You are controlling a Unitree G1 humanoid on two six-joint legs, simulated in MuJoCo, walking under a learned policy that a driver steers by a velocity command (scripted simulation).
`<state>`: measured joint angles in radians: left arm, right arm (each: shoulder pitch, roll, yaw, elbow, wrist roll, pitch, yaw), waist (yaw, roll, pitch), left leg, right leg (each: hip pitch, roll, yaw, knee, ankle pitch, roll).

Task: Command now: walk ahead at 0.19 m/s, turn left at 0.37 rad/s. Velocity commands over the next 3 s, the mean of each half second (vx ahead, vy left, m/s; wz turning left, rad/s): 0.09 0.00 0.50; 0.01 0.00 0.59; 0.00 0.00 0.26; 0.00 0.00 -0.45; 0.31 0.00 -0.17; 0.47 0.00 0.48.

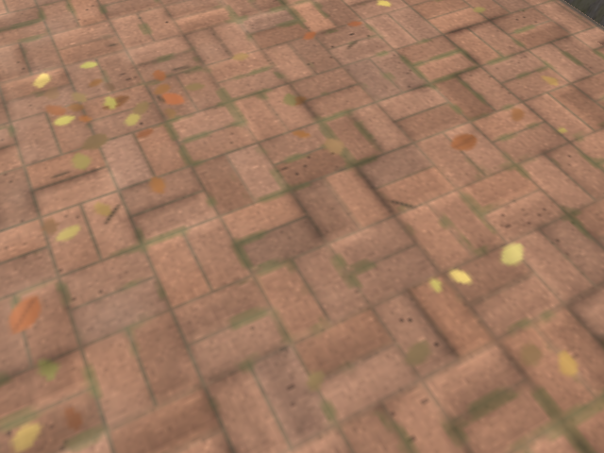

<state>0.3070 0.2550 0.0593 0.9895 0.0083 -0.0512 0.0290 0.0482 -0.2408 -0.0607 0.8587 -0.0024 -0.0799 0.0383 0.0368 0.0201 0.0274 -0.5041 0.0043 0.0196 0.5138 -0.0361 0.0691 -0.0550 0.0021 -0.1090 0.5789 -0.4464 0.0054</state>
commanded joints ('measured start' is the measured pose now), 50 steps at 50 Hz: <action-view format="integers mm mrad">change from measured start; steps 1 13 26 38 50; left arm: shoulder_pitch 131 -125 -180 -146 -218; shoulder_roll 41 106 182 221 182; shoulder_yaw -15 27 46 61 59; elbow -83 -181 -259 -271 -304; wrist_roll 13 0 48 -1 -2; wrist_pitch -31 44 17 51 50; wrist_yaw -9 39 15 21 17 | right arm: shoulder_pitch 261 75 151 61 112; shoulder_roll -261 -202 -238 -119 -221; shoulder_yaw -59 -58 -81 -37 -65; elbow -24 -136 -194 -281 -295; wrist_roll -3 7 12 23 11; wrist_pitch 7 69 94 130 84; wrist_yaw -12 -67 -68 -38 -43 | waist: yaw -71 -31 -66 15 -46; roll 236 95 -207 -214 91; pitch -472 -178 -119 -94 -107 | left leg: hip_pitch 828 187 -147 -9 414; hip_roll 405 142 -96 21 237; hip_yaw -643 -386 -191 3 -349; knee -50 -240 562 332 -166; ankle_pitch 718 -140 -504 -335 184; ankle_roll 364 164 -83 -153 171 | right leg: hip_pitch -540 -450 -104 -29 -654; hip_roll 91 -10 -398 -305 -76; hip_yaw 145 196 535 156 173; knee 808 316 -282 -253 598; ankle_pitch -265 137 561 603 -24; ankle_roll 44 57 -253 -215 53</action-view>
